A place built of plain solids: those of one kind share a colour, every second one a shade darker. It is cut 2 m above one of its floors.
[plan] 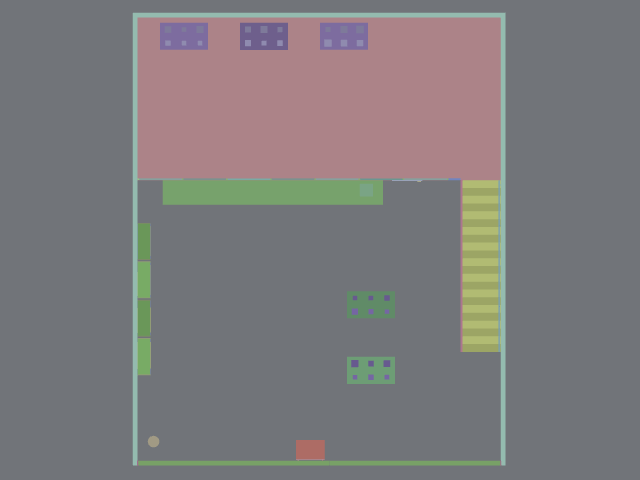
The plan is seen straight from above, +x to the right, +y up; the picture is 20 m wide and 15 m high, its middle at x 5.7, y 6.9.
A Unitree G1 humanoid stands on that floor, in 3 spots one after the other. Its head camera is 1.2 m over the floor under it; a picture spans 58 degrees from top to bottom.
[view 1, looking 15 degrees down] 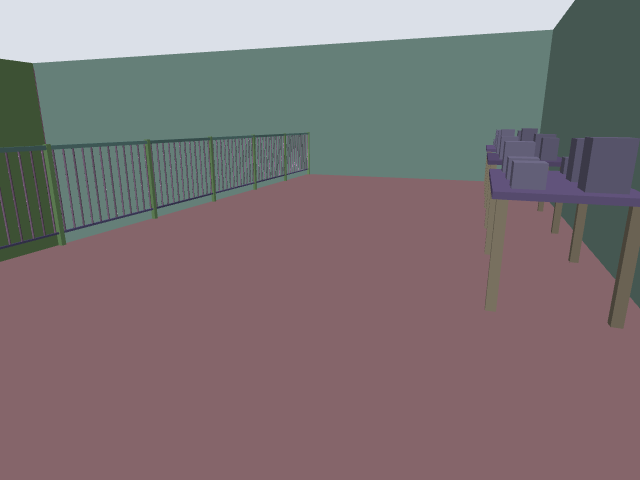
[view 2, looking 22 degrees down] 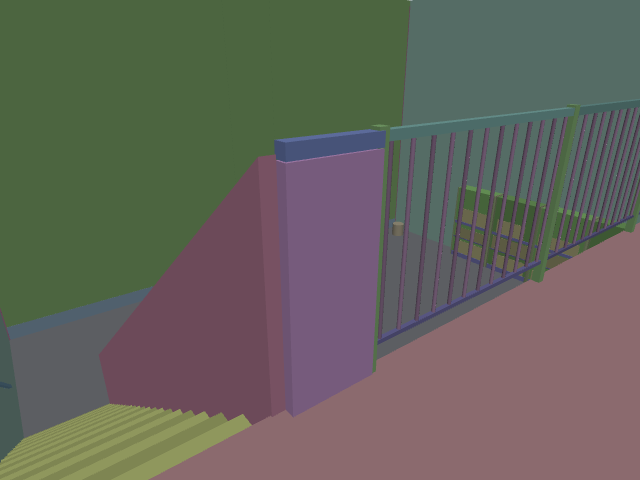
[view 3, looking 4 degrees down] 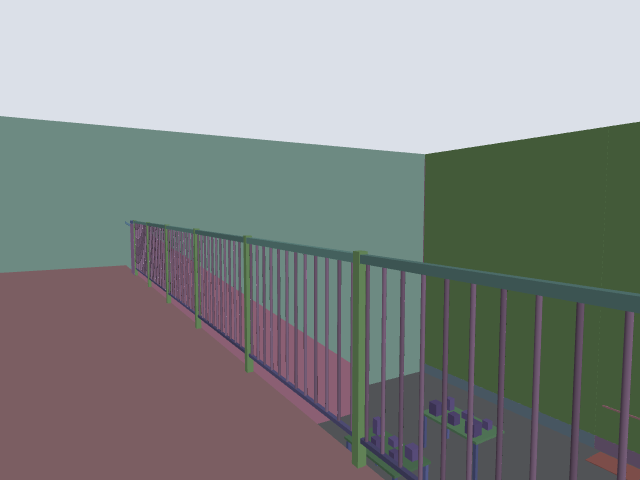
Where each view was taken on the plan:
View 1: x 10.05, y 12.75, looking -160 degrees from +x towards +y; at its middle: upper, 4.64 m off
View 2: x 10.75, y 9.87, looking -127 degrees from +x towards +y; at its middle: upper_guard_return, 1.41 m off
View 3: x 1.20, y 9.97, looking -31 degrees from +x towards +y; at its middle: wall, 11.87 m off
